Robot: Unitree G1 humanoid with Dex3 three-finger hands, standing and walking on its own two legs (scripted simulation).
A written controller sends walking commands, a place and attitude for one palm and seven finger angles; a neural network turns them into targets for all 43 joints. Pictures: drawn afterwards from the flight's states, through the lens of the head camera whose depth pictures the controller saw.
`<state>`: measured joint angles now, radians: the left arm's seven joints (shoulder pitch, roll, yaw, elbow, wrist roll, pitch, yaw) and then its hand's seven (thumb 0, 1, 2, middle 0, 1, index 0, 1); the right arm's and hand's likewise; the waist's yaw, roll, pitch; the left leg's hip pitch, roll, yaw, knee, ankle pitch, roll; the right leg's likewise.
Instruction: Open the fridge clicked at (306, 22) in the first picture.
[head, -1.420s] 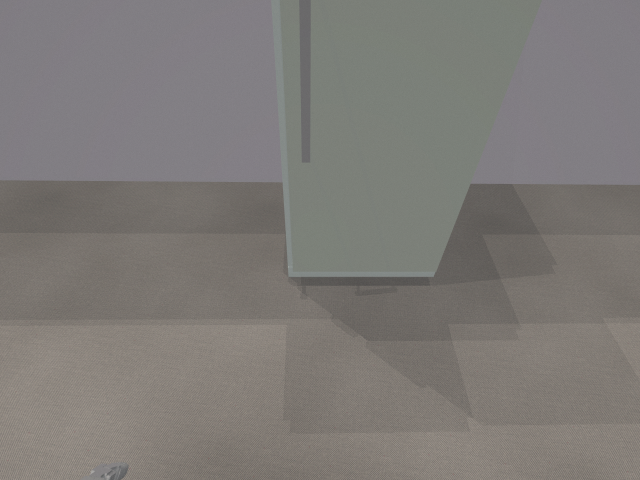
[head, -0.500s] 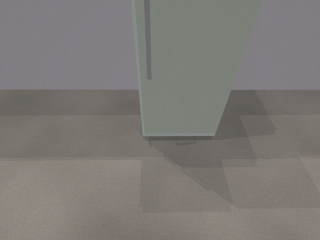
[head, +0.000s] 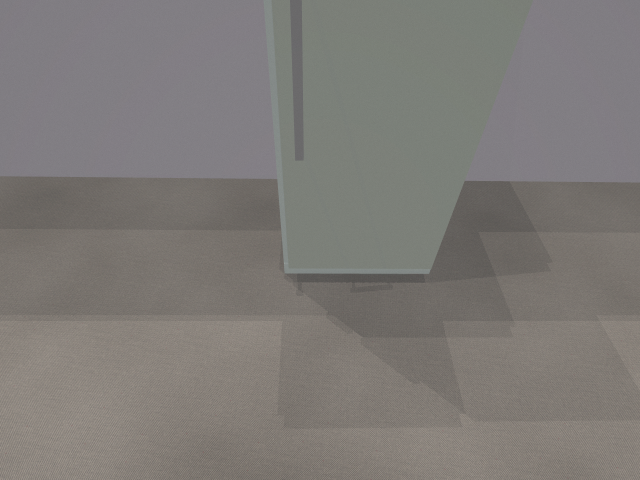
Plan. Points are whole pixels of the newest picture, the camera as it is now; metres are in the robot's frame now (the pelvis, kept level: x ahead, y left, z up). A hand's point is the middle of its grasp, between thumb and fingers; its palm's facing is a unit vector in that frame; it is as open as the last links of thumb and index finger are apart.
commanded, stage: look at it before walking up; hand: left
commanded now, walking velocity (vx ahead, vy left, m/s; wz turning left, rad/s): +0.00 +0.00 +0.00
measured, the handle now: (297, 65) +0.92 +0.11 +0.10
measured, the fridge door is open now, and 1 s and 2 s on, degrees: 0 0 0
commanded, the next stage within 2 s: take the last steps up to it in 0.02 s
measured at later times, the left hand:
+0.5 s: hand out of the picture +0.03 +0.18 -0.19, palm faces -0.01 -0.98 -0.20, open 7.4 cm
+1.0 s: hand out of the picture +0.16 +0.18 -0.20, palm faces +0.08 -0.99 -0.15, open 7.4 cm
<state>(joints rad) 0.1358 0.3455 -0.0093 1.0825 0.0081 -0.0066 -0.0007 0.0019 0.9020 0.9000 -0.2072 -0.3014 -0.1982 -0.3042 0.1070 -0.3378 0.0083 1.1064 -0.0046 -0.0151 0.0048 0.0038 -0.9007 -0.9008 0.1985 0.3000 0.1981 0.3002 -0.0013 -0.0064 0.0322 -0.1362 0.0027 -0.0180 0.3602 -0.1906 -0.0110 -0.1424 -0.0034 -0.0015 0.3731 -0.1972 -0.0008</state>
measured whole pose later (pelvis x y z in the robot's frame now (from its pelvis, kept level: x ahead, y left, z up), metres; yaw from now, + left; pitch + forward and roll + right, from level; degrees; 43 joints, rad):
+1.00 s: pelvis +0.23 +0.02 -0.02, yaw +0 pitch -2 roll +0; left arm 0.41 0.16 0.04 1.14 0.02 -0.02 0.01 0.00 0.91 0.90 -0.20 -0.30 -0.19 -0.30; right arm 0.17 -0.12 -0.05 1.03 -0.01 -0.08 -0.02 -0.01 -0.92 -0.90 0.20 0.30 0.20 0.30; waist 0.02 -0.05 0.05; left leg -0.32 0.03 0.18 0.61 -0.26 0.06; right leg -0.38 -0.05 -0.04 1.26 -0.40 -0.02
